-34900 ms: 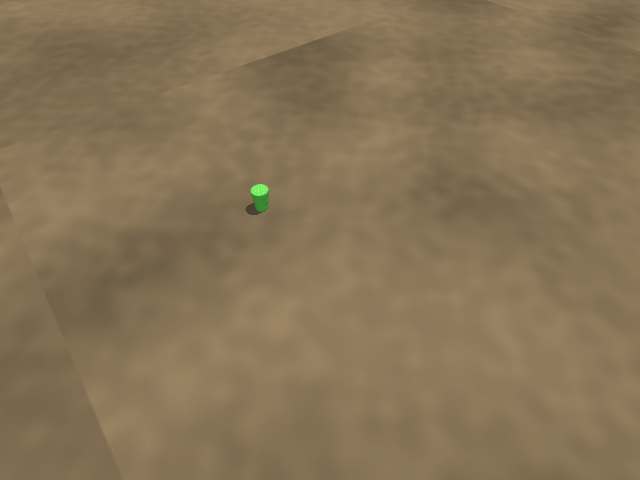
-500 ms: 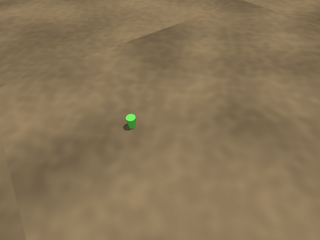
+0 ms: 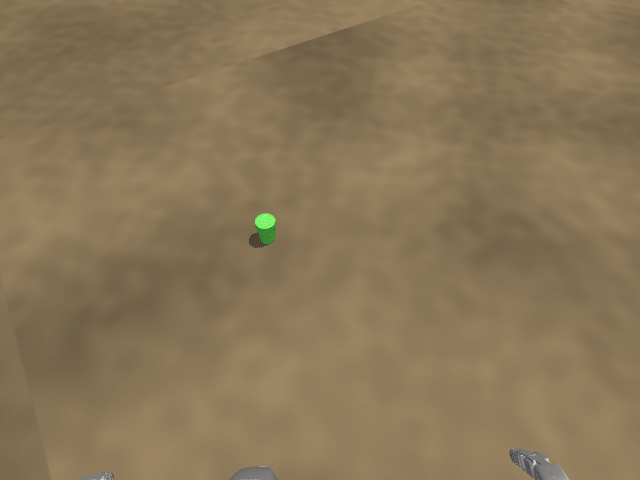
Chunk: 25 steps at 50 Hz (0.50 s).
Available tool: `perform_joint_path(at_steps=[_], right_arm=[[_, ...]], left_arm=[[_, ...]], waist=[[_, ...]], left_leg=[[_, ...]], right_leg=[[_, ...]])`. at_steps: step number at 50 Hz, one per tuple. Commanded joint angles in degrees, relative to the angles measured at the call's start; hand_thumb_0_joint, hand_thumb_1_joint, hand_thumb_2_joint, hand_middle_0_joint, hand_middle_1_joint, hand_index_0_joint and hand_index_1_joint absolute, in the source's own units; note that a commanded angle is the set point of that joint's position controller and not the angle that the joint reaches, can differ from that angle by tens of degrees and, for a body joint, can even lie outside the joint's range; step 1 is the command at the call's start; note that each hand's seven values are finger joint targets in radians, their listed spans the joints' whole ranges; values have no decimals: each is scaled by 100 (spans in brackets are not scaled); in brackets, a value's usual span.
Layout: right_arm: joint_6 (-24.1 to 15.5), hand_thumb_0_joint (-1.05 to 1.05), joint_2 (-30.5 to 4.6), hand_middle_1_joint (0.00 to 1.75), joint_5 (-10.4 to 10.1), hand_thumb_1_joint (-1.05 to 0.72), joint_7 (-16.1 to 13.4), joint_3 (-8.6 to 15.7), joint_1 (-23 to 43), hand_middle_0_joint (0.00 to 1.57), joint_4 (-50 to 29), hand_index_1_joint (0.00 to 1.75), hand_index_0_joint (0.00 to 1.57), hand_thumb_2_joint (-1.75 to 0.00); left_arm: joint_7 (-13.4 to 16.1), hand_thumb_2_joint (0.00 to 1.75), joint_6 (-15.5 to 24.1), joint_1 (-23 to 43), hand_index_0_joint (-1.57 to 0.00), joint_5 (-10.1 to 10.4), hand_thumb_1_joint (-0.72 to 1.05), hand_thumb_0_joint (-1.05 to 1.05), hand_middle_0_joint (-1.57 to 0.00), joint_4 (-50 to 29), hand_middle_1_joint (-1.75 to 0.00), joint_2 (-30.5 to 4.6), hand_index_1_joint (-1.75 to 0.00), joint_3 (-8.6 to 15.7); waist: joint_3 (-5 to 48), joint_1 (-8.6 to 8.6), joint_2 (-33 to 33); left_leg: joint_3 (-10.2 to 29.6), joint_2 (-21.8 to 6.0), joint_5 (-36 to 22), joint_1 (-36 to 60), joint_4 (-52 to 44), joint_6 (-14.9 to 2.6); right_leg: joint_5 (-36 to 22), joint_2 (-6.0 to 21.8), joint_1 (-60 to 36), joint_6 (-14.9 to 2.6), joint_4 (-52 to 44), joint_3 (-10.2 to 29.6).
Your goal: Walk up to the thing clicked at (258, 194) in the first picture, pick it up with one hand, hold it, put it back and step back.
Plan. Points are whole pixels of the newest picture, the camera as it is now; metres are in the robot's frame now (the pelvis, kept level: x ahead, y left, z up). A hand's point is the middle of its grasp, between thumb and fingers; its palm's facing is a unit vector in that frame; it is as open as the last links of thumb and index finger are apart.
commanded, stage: step back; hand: left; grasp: from above
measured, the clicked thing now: (266, 230) +1.03 +0.24 -0.71
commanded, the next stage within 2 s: stand in 0.06 s
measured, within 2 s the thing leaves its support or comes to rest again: neither
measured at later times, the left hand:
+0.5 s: hand out of the picture +0.11 +0.24 -0.13, palm faces -0.04 -0.94 -0.33, open 7.4 cm
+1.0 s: hand out of the picture +0.08 +0.26 -0.14, palm faces -0.04 -0.94 -0.34, open 7.4 cm
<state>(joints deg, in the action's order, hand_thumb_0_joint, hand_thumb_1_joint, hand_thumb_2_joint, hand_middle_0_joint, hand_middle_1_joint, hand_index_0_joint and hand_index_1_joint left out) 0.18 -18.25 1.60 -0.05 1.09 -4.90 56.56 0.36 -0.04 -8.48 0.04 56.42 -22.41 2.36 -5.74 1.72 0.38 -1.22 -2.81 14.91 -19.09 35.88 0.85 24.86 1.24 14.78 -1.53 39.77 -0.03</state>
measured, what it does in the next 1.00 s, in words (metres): stands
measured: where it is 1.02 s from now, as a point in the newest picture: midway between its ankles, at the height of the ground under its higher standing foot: outside the picture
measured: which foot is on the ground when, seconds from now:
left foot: down 0.00-1.00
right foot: down 0.00-1.00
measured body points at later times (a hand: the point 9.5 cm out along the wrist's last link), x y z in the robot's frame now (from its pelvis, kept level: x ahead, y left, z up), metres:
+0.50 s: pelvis +0.01 -0.01 +0.02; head +0.01 -0.01 +0.47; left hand +0.11 +0.29 -0.11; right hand +0.08 -0.31 -0.11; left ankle +0.05 +0.14 -0.72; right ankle -0.01 -0.14 -0.72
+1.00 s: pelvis +0.01 +0.00 +0.02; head +0.03 +0.00 +0.47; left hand +0.08 +0.31 -0.11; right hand +0.08 -0.30 -0.11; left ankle +0.05 +0.14 -0.72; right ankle -0.01 -0.14 -0.72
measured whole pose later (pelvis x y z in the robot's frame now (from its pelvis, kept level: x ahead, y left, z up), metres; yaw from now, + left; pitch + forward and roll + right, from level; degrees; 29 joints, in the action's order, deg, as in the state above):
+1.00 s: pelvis +0.01 +0.00 +0.02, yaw -1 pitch -2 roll +0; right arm -0.4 -19.4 0.5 0.8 0.2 -5.5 66.0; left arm -0.8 0.4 -6.7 -0.5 65.5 -20.8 0.4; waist -3.3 -0.3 0.1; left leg -2.5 -2.6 7.7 -9.9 19.5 1.3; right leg 12.6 1.7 4.4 1.7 18.8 0.4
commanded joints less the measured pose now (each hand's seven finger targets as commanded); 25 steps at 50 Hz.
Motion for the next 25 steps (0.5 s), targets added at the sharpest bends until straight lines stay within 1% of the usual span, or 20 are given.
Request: perform_joint_path(at_steps=[1, 2, 3, 4, 5, 6, 7, 8, 9, 10, 11, 12, 14, 15, 16, 17, 18, 19, 21, 25], right_arm=[[-82, 0, -1451, 30, -76, -90, -96, 324, 457, 20, -357, 30, 20, -90], [-81, 0, -1314, 30, -118, -90, -92, 287, 457, 20, -392, 30, 20, -90], [-83, 0, -1172, 30, -206, -90, -43, 249, 33, 20, -296, 30, 20, -90], [-99, 0, -1165, 30, -184, -90, -16, 232, -114, 20, -69, 30, 20, -90], [-171, 0, -1309, 30, -142, -90, 17, 247, -90, 20, 49, 30, 20, -90], [-213, 0, -1466, 30, -120, -90, 37, 277, 339, 20, 58, 30, 20, -90], [-226, 0, -1447, 30, -98, -90, 47, 284, 512, 20, 31, 30, 20, -90], [-230, 0, -1337, 30, -90, -90, 46, 246, 456, 20, 53, 30, 20, -90], [-218, 0, -1276, 30, -107, -90, 32, 220, 239, 20, 105, 30, 20, -90], [-227, 0, -1276, 30, -115, -90, 18, 195, 243, 20, 155, 30, 20, -90], [-231, 0, -1331, 30, -115, -90, 17, 194, 204, 20, 216, 30, 20, -90], [-236, 0, -1385, 30, -116, -90, 19, 200, 308, 20, 256, 30, 20, -90], [-230, 0, -1327, 30, -114, -90, 28, 188, 430, 20, 287, 30, 20, -90], [-214, 0, -1317, 30, -116, -90, 29, 187, 439, 20, 308, 30, 20, -90], [-212, 0, -1326, 30, -124, -90, 27, 186, 376, 20, 351, 30, 20, -90], [-217, 0, -1291, 30, -114, -90, 27, 180, 373, 20, 378, 30, 20, -90], [-229, 0, -1342, 30, -113, -90, 27, 179, 365, 20, 410, 30, 20, -90], [-241, 0, -1357, 30, -111, -90, 25, 185, 368, 20, 433, 30, 20, -90], [-249, 0, -1327, 30, -121, -90, 26, 167, 338, 20, 473, 30, 20, -90], [-235, 0, -1345, 30, -109, -90, 19, 167, 368, 20, 503, 30, 20, -90]], left_arm=[[132, 90, 215, -536, -20, -110, 90, 0, -20, -2, -30, -1153, -30, 357], [159, 90, 254, -500, -20, -143, 90, 0, -20, -3, -30, -1337, -30, 399], [99, 90, 296, 14, -20, -151, 90, 0, -20, -49, -30, -1459, -30, 215], [49, 90, 282, 401, -20, -115, 90, 0, -20, -29, -30, -1402, -30, 211], [8, 90, 275, 491, -20, -97, 90, 0, -20, -29, -30, -1152, -30, 136], [-7, 90, 256, 328, -20, -33, 90, 0, -20, 34, -30, -926, -30, 72], [16, 90, 271, 286, -20, -27, 90, 0, -20, 73, -30, -912, -30, 38], [30, 90, 292, 249, -20, -20, 90, 0, -20, 135, -30, -976, -30, 36], [36, 90, 299, 398, -20, -22, 90, 0, -20, 159, -30, -1123, -30, 74], [25, 90, 297, 405, -20, -10, 90, 0, -20, 200, -30, -1129, -30, 73], [18, 90, 285, 391, -20, 2, 90, 0, -20, 236, -30, -1096, -30, 61], [16, 90, 275, 392, -20, 8, 90, 0, -20, 262, -30, -1062, -30, 48], [9, 90, 260, 492, -20, -6, 90, 0, -20, 312, -30, -1020, -30, 33], [3, 90, 256, 475, -20, -10, 90, 0, -20, 341, -30, -1022, -30, 25], [0, 90, 257, 514, -20, -18, 90, 0, -20, 363, -30, -1059, -30, 33], [-2, 90, 252, 525, -20, -21, 90, 0, -20, 372, -30, -1047, -30, 31], [-11, 90, 244, 494, -20, -16, 90, 0, -20, 410, -30, -1022, -30, 33], [-12, 90, 246, 486, -20, -24, 90, 0, -20, 425, -30, -1030, -30, 37], [-11, 90, 256, 515, -20, -16, 90, 0, -20, 452, -30, -1042, -30, 38], [-13, 90, 237, 587, -20, -35, 90, 0, -20, 504, -30, -1057, -30, 42]], waist=[[923, 90, -495], [936, 29, -40], [863, -400, 139], [813, -487, 308], [826, -460, 139], [882, -212, -187], [914, -122, -84], [922, -147, 142], [954, -261, 319], [929, -253, 300], [893, -251, 190], [776, -195, 74], [607, -191, 78], [609, -181, 116], [620, -212, 87], [606, -199, 85], [591, -186, -65], [707, -169, -125], [729, -173, -60], [618, -178, -63]], left_leg=[[699, -663, -1285, 113, -297, -523], [474, -419, -1135, -121, 101, -351], [394, -44, -3, 345, -423, -211], [406, -167, 151, 1181, -814, -253], [710, -491, -487, 1439, -1168, -314], [759, -597, -857, 1449, -1039, -357], [690, -580, -1409, 1233, -944, -362], [555, -511, -1844, 1317, -905, -330], [468, -479, -1937, 1281, -1017, -292], [453, -492, -2044, 1430, -1120, -263], [472, -507, -1910, 1372, -1240, -261], [483, -503, -1706, 1287, -1333, -253], [448, -469, -1391, 1255, -1515, -198], [432, -458, -1202, 1296, -1549, -178], [438, -460, -1178, 1288, -1594, -164], [430, -451, -1216, 1285, -1656, -133], [436, -470, -1175, 1333, -1696, -131], [439, -500, -1247, 1362, -1700, -139], [447, -512, -1421, 1334, -1758, -121], [443, -497, -1095, 1268, -1890, -91]], right_leg=[[-1823, 214, -767, -68, -1256, 463], [-2227, 627, -790, -236, -1400, 1104], [-1686, 1303, -111, -460, -1875, 1602], [-1023, 1133, 484, -390, -1802, 1348], [-1044, 746, 506, -142, -1554, 924], [-1277, 436, 222, -7, -1630, 561], [-1790, 465, -216, 61, -1721, 439], [-2359, 556, -336, 72, -1744, 509], [-2748, 608, -511, 38, -1658, 547], [-2992, 594, -496, 19, -1648, 560], [-2739, 567, -554, 31, -1731, 505], [-2493, 578, -596, 41, -1864, 497], [-2067, 605, -511, 47, -2063, 520], [-1871, 618, -477, 41, -2188, 541], [-1893, 632, -567, 37, -2230, 558], [-1905, 624, -582, 32, -2244, 531], [-1834, 615, -559, 45, -2270, 545], [-1912, 620, -699, 39, -2253, 518], [-2096, 630, -817, 54, -2262, 486], [-1750, 609, -741, 54, -2411, 480]])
